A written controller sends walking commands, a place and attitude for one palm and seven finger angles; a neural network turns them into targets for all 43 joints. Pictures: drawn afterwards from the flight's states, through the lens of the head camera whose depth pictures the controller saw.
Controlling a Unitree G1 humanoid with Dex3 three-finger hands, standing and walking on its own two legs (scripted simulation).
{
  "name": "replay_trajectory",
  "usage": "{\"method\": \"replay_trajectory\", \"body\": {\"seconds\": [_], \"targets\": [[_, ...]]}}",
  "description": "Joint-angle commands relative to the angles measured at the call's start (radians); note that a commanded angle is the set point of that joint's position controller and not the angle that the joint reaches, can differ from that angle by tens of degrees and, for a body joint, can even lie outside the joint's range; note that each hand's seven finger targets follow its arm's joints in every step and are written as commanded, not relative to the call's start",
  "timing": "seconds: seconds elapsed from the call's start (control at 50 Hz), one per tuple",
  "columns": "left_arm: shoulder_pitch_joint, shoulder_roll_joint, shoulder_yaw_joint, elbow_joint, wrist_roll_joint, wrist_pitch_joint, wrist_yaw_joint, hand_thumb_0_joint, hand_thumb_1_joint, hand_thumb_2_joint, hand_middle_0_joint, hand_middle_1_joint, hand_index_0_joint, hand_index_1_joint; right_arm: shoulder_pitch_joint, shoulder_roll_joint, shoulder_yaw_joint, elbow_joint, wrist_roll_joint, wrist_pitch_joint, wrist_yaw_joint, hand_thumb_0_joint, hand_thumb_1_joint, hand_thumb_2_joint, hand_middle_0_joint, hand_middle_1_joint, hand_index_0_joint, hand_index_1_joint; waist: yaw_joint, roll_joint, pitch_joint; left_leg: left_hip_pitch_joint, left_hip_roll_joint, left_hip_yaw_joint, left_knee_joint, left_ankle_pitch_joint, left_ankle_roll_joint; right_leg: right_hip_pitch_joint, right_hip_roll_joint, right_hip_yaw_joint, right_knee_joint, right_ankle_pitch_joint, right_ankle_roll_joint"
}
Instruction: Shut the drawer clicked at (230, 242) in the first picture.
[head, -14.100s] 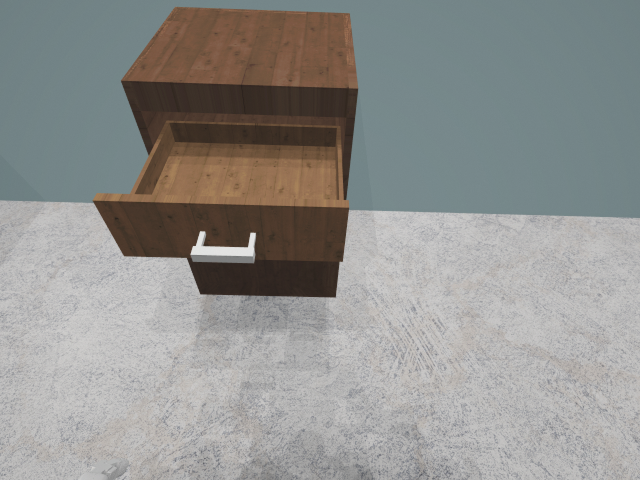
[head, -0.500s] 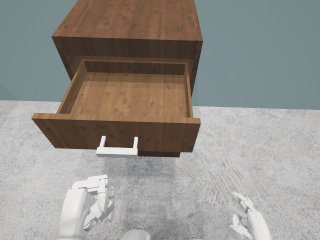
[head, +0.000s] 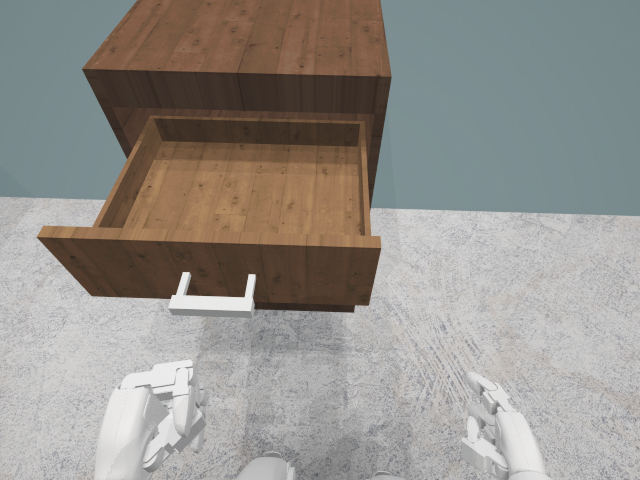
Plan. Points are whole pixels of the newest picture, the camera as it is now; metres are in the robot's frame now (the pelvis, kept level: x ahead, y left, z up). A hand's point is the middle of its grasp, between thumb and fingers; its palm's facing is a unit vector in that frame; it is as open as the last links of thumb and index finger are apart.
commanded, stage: bring the fist close to the handle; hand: left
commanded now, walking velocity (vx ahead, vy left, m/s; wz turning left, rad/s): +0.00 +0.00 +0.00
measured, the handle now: (215, 293) +0.37 +0.17 -0.02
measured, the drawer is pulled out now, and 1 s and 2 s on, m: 0.29 0.29 0.25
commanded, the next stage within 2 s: push the drawer shut in 1.24 s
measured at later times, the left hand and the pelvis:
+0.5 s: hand (213, 381) +0.23 +0.14 +0.01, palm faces +0.01 -1.00 -0.03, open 3.3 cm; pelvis +0.00 -0.01 -0.02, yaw +0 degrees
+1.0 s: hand (220, 358) +0.27 +0.15 -0.01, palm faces +0.00 -1.00 +0.00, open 3.3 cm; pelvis -0.02 +0.02 -0.04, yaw -2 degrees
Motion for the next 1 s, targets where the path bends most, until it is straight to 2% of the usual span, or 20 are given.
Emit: {"method": "replay_trajectory", "body": {"seconds": [0.0,0.06,0.16,0.18,0.26,0.28,0.36,0.4,0.46,0.48,0.5,0.54,0.6,0.7,0.76,0.78,0.84,0.88,0.92,0.98], "targets": [[-0.060,0.044,0.056,-0.160,-0.027,-0.118,-0.016,0.000,0.900,0.900,-1.400,-1.600,-1.400,-1.600,-0.057,-0.108,-0.057,-0.126,-0.005,-0.066,-0.010,0.000,-0.900,-0.900,0.200,0.300,0.200,0.300,-0.027,-0.031,-0.138,0.082,0.001,-0.039,-0.097,0.208,0.006,0.049,-0.019,0.116,-0.166,0.264,0.046],[-0.102,0.063,0.067,-0.132,-0.033,-0.119,-0.045,0.000,0.900,0.900,-1.400,-1.600,-1.400,-1.600,-0.053,-0.116,-0.060,-0.116,-0.004,-0.072,-0.011,0.000,-0.900,-0.900,0.200,0.300,0.200,0.300,-0.032,-0.018,-0.189,0.067,0.000,-0.035,-0.073,0.221,0.006,0.068,-0.030,0.139,-0.159,0.307,0.055],[-0.112,0.081,0.109,-0.071,-0.046,-0.089,-0.067,0.000,0.900,0.900,-1.400,-1.600,-1.400,-1.600,-0.056,-0.114,-0.063,-0.105,0.000,-0.060,-0.016,0.000,-0.900,-0.900,0.200,0.300,0.200,0.300,-0.026,-0.054,-0.211,0.031,-0.001,-0.029,-0.059,0.253,0.005,0.131,-0.050,0.172,-0.159,0.436,0.078],[-0.121,0.105,0.146,-0.059,-0.048,-0.088,-0.061,0.000,0.900,0.900,-1.400,-1.600,-1.400,-1.600,-0.057,-0.114,-0.066,-0.097,0.000,-0.057,-0.018,0.000,-0.900,-0.900,0.200,0.300,0.200,0.300,-0.019,-0.062,-0.222,0.021,0.000,-0.029,-0.051,0.259,0.004,0.142,-0.052,0.180,-0.154,0.461,0.083],[-0.186,0.083,0.148,-0.008,-0.061,-0.107,-0.054,0.000,0.900,0.900,-1.400,-1.600,-1.400,-1.600,-0.062,-0.110,-0.065,-0.079,-0.003,-0.059,-0.021,0.000,-0.900,-0.900,0.200,0.300,0.200,0.300,-0.029,-0.081,-0.188,-0.026,-0.001,-0.027,-0.036,0.230,0.000,0.120,-0.056,0.184,-0.148,0.432,0.084],[-0.197,0.100,0.167,0.019,-0.058,-0.115,-0.049,0.000,0.900,0.900,-1.400,-1.600,-1.400,-1.600,-0.066,-0.114,-0.065,-0.068,-0.005,-0.058,-0.022,0.000,-0.900,-0.900,0.200,0.300,0.200,0.300,-0.032,-0.087,-0.175,-0.045,0.002,-0.030,-0.022,0.224,0.001,0.102,-0.056,0.195,-0.148,0.425,0.088],[-0.250,0.076,0.132,0.054,-0.058,-0.158,-0.067,0.000,0.900,0.900,-1.400,-1.600,-1.400,-1.600,-0.061,-0.121,-0.068,-0.053,-0.009,-0.072,-0.016,0.000,-0.900,-0.900,0.200,0.300,0.200,0.300,-0.039,-0.054,-0.211,-0.051,0.002,-0.028,-0.001,0.227,0.001,0.065,-0.055,0.184,-0.112,0.408,0.080],[-0.263,0.090,0.153,0.088,-0.061,-0.163,-0.076,0.000,0.900,0.900,-1.400,-1.600,-1.400,-1.600,-0.059,-0.126,-0.071,-0.043,-0.011,-0.072,-0.016,0.000,-0.900,-0.900,0.200,0.300,0.200,0.300,-0.035,-0.062,-0.240,-0.063,0.003,-0.027,0.011,0.228,0.003,0.064,-0.052,0.184,-0.099,0.401,0.079],[-0.331,0.097,0.148,0.089,-0.064,-0.173,-0.086,0.000,0.900,0.900,-1.400,-1.600,-1.400,-1.600,-0.066,-0.131,-0.072,-0.038,-0.011,-0.074,-0.016,0.000,-0.900,-0.900,0.200,0.300,0.200,0.300,-0.032,-0.023,-0.272,-0.056,0.004,-0.026,0.021,0.233,0.006,0.036,-0.047,0.176,-0.079,0.368,0.069],[-0.347,0.113,0.163,0.110,-0.063,-0.168,-0.083,0.000,0.900,0.900,-1.400,-1.600,-1.400,-1.600,-0.059,-0.135,-0.072,-0.030,-0.012,-0.070,-0.017,0.000,-0.900,-0.900,0.200,0.300,0.200,0.300,-0.039,-0.050,-0.268,-0.062,0.007,-0.030,0.026,0.238,0.008,0.028,-0.042,0.170,-0.075,0.368,0.068],[-0.358,0.111,0.170,0.117,-0.066,-0.170,-0.082,0.000,0.900,0.900,-1.400,-1.600,-1.400,-1.600,-0.061,-0.136,-0.073,-0.030,-0.011,-0.069,-0.016,0.000,-0.900,-0.900,0.200,0.300,0.200,0.300,-0.032,-0.038,-0.281,-0.061,0.006,-0.030,0.023,0.236,0.007,0.023,-0.038,0.161,-0.066,0.351,0.062],[-0.377,0.098,0.156,0.102,-0.068,-0.173,-0.076,0.000,0.900,0.900,-1.400,-1.600,-1.400,-1.600,-0.067,-0.136,-0.073,-0.030,-0.012,-0.069,-0.013,0.000,-0.900,-0.900,0.200,0.300,0.200,0.300,-0.022,0.002,-0.305,-0.025,0.006,-0.032,0.012,0.259,0.007,-0.002,-0.029,0.132,-0.046,0.340,0.049],[-0.414,0.064,0.112,0.117,-0.057,-0.167,-0.055,0.000,0.900,0.900,-1.400,-1.600,-1.400,-1.600,-0.069,-0.140,-0.072,-0.030,-0.017,-0.063,-0.007,0.000,-0.900,-0.900,0.200,0.300,0.200,0.300,-0.030,0.014,-0.313,0.005,0.009,-0.042,0.011,0.276,0.008,-0.067,-0.019,0.098,-0.020,0.319,0.042],[-0.530,0.059,0.092,0.216,-0.022,-0.153,-0.029,0.000,0.900,0.900,-1.400,-1.600,-1.400,-1.600,-0.066,-0.151,-0.070,-0.017,-0.022,-0.041,-0.002,0.000,-0.900,-0.900,0.200,0.300,0.200,0.300,-0.051,-0.030,-0.277,-0.036,0.012,-0.061,0.026,0.214,0.006,-0.157,-0.011,0.080,0.006,0.233,0.038],[-0.546,0.057,0.095,0.225,-0.017,-0.153,-0.017,0.000,0.900,0.900,-1.400,-1.600,-1.400,-1.600,-0.069,-0.149,-0.070,-0.024,-0.024,-0.029,0.003,0.000,-0.900,-0.900,0.200,0.300,0.200,0.300,-0.032,-0.015,-0.320,-0.024,0.010,-0.064,0.027,0.216,0.002,-0.161,-0.011,0.074,0.021,0.220,0.032],[-0.561,0.087,0.126,0.226,-0.015,-0.156,-0.008,0.000,0.900,0.900,-1.400,-1.600,-1.400,-1.600,-0.067,-0.153,-0.072,-0.020,-0.025,-0.025,0.003,0.000,-0.900,-0.900,0.200,0.300,0.200,0.300,-0.026,-0.012,-0.340,-0.021,0.012,-0.064,0.033,0.230,0.002,-0.163,-0.009,0.075,0.029,0.229,0.031],[-0.577,0.051,0.091,0.186,-0.009,-0.167,0.008,0.000,0.900,0.900,-1.400,-1.600,-1.400,-1.600,-0.070,-0.144,-0.070,-0.030,-0.027,-0.014,0.013,0.000,-0.900,-0.900,0.200,0.300,0.200,0.300,-0.012,0.036,-0.384,0.039,0.015,-0.075,0.024,0.279,-0.008,-0.179,-0.010,0.062,0.048,0.243,0.026],[-0.550,0.058,0.091,0.154,-0.004,-0.167,0.025,0.000,0.900,0.900,-1.400,-1.600,-1.400,-1.600,-0.069,-0.147,-0.072,-0.036,-0.026,-0.007,0.017,0.000,-0.900,-0.900,0.200,0.300,0.200,0.300,-0.005,0.043,-0.417,0.086,0.023,-0.090,0.013,0.328,-0.014,-0.186,-0.007,0.054,0.055,0.254,0.024],[-0.548,0.016,0.038,0.130,0.000,-0.159,0.034,0.000,0.900,0.900,-1.400,-1.600,-1.400,-1.600,-0.069,-0.142,-0.070,-0.041,-0.026,0.004,0.021,0.000,-0.900,-0.900,0.200,0.300,0.200,0.300,-0.016,0.046,-0.412,0.108,0.026,-0.098,0.005,0.323,-0.017,-0.199,-0.009,0.048,0.047,0.240,0.027],[-0.540,0.025,0.032,0.192,0.022,-0.132,0.044,0.000,0.900,0.900,-1.400,-1.600,-1.400,-1.600,-0.064,-0.148,-0.068,-0.038,-0.022,0.021,0.018,0.000,-0.900,-0.900,0.200,0.300,0.200,0.300,-0.040,-0.010,-0.329,0.056,0.029,-0.107,-0.004,0.258,-0.012,-0.219,-0.005,0.043,0.034,0.198,0.028]]}}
